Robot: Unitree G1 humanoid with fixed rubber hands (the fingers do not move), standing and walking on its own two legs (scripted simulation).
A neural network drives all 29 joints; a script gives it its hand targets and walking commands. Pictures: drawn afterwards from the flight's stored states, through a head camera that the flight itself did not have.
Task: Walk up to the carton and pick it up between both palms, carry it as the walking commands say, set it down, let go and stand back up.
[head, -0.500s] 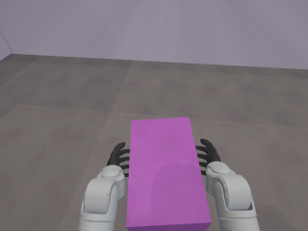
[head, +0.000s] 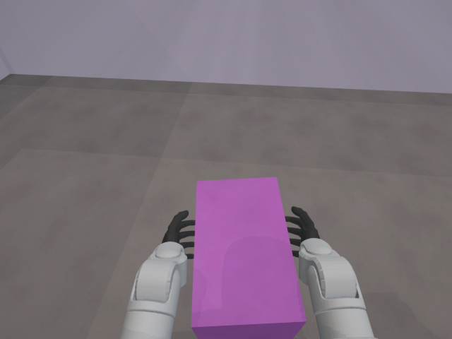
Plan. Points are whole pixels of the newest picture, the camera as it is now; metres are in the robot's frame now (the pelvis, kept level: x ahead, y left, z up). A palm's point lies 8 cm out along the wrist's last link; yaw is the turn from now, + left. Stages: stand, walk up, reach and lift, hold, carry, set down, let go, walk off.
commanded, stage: carry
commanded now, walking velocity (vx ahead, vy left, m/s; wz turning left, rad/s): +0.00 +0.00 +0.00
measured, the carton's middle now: (241, 270) +0.28 +0.00 -0.03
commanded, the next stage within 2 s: hold in 1.56 s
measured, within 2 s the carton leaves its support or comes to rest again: neither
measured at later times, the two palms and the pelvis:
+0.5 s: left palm (174, 257) +0.27 +0.12 +0.03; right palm (311, 256) +0.28 -0.12 +0.04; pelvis -0.01 +0.00 +0.00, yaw -1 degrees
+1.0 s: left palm (178, 267) +0.25 +0.11 +0.03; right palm (320, 266) +0.26 -0.13 +0.04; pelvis -0.03 -0.01 +0.00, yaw +0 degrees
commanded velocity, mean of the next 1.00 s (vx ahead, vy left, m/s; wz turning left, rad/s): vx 0.00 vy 0.00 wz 0.00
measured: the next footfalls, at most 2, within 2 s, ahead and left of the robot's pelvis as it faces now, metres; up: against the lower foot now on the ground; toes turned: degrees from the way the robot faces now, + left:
none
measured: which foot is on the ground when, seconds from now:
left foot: down 0.00-1.00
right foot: down 0.00-1.00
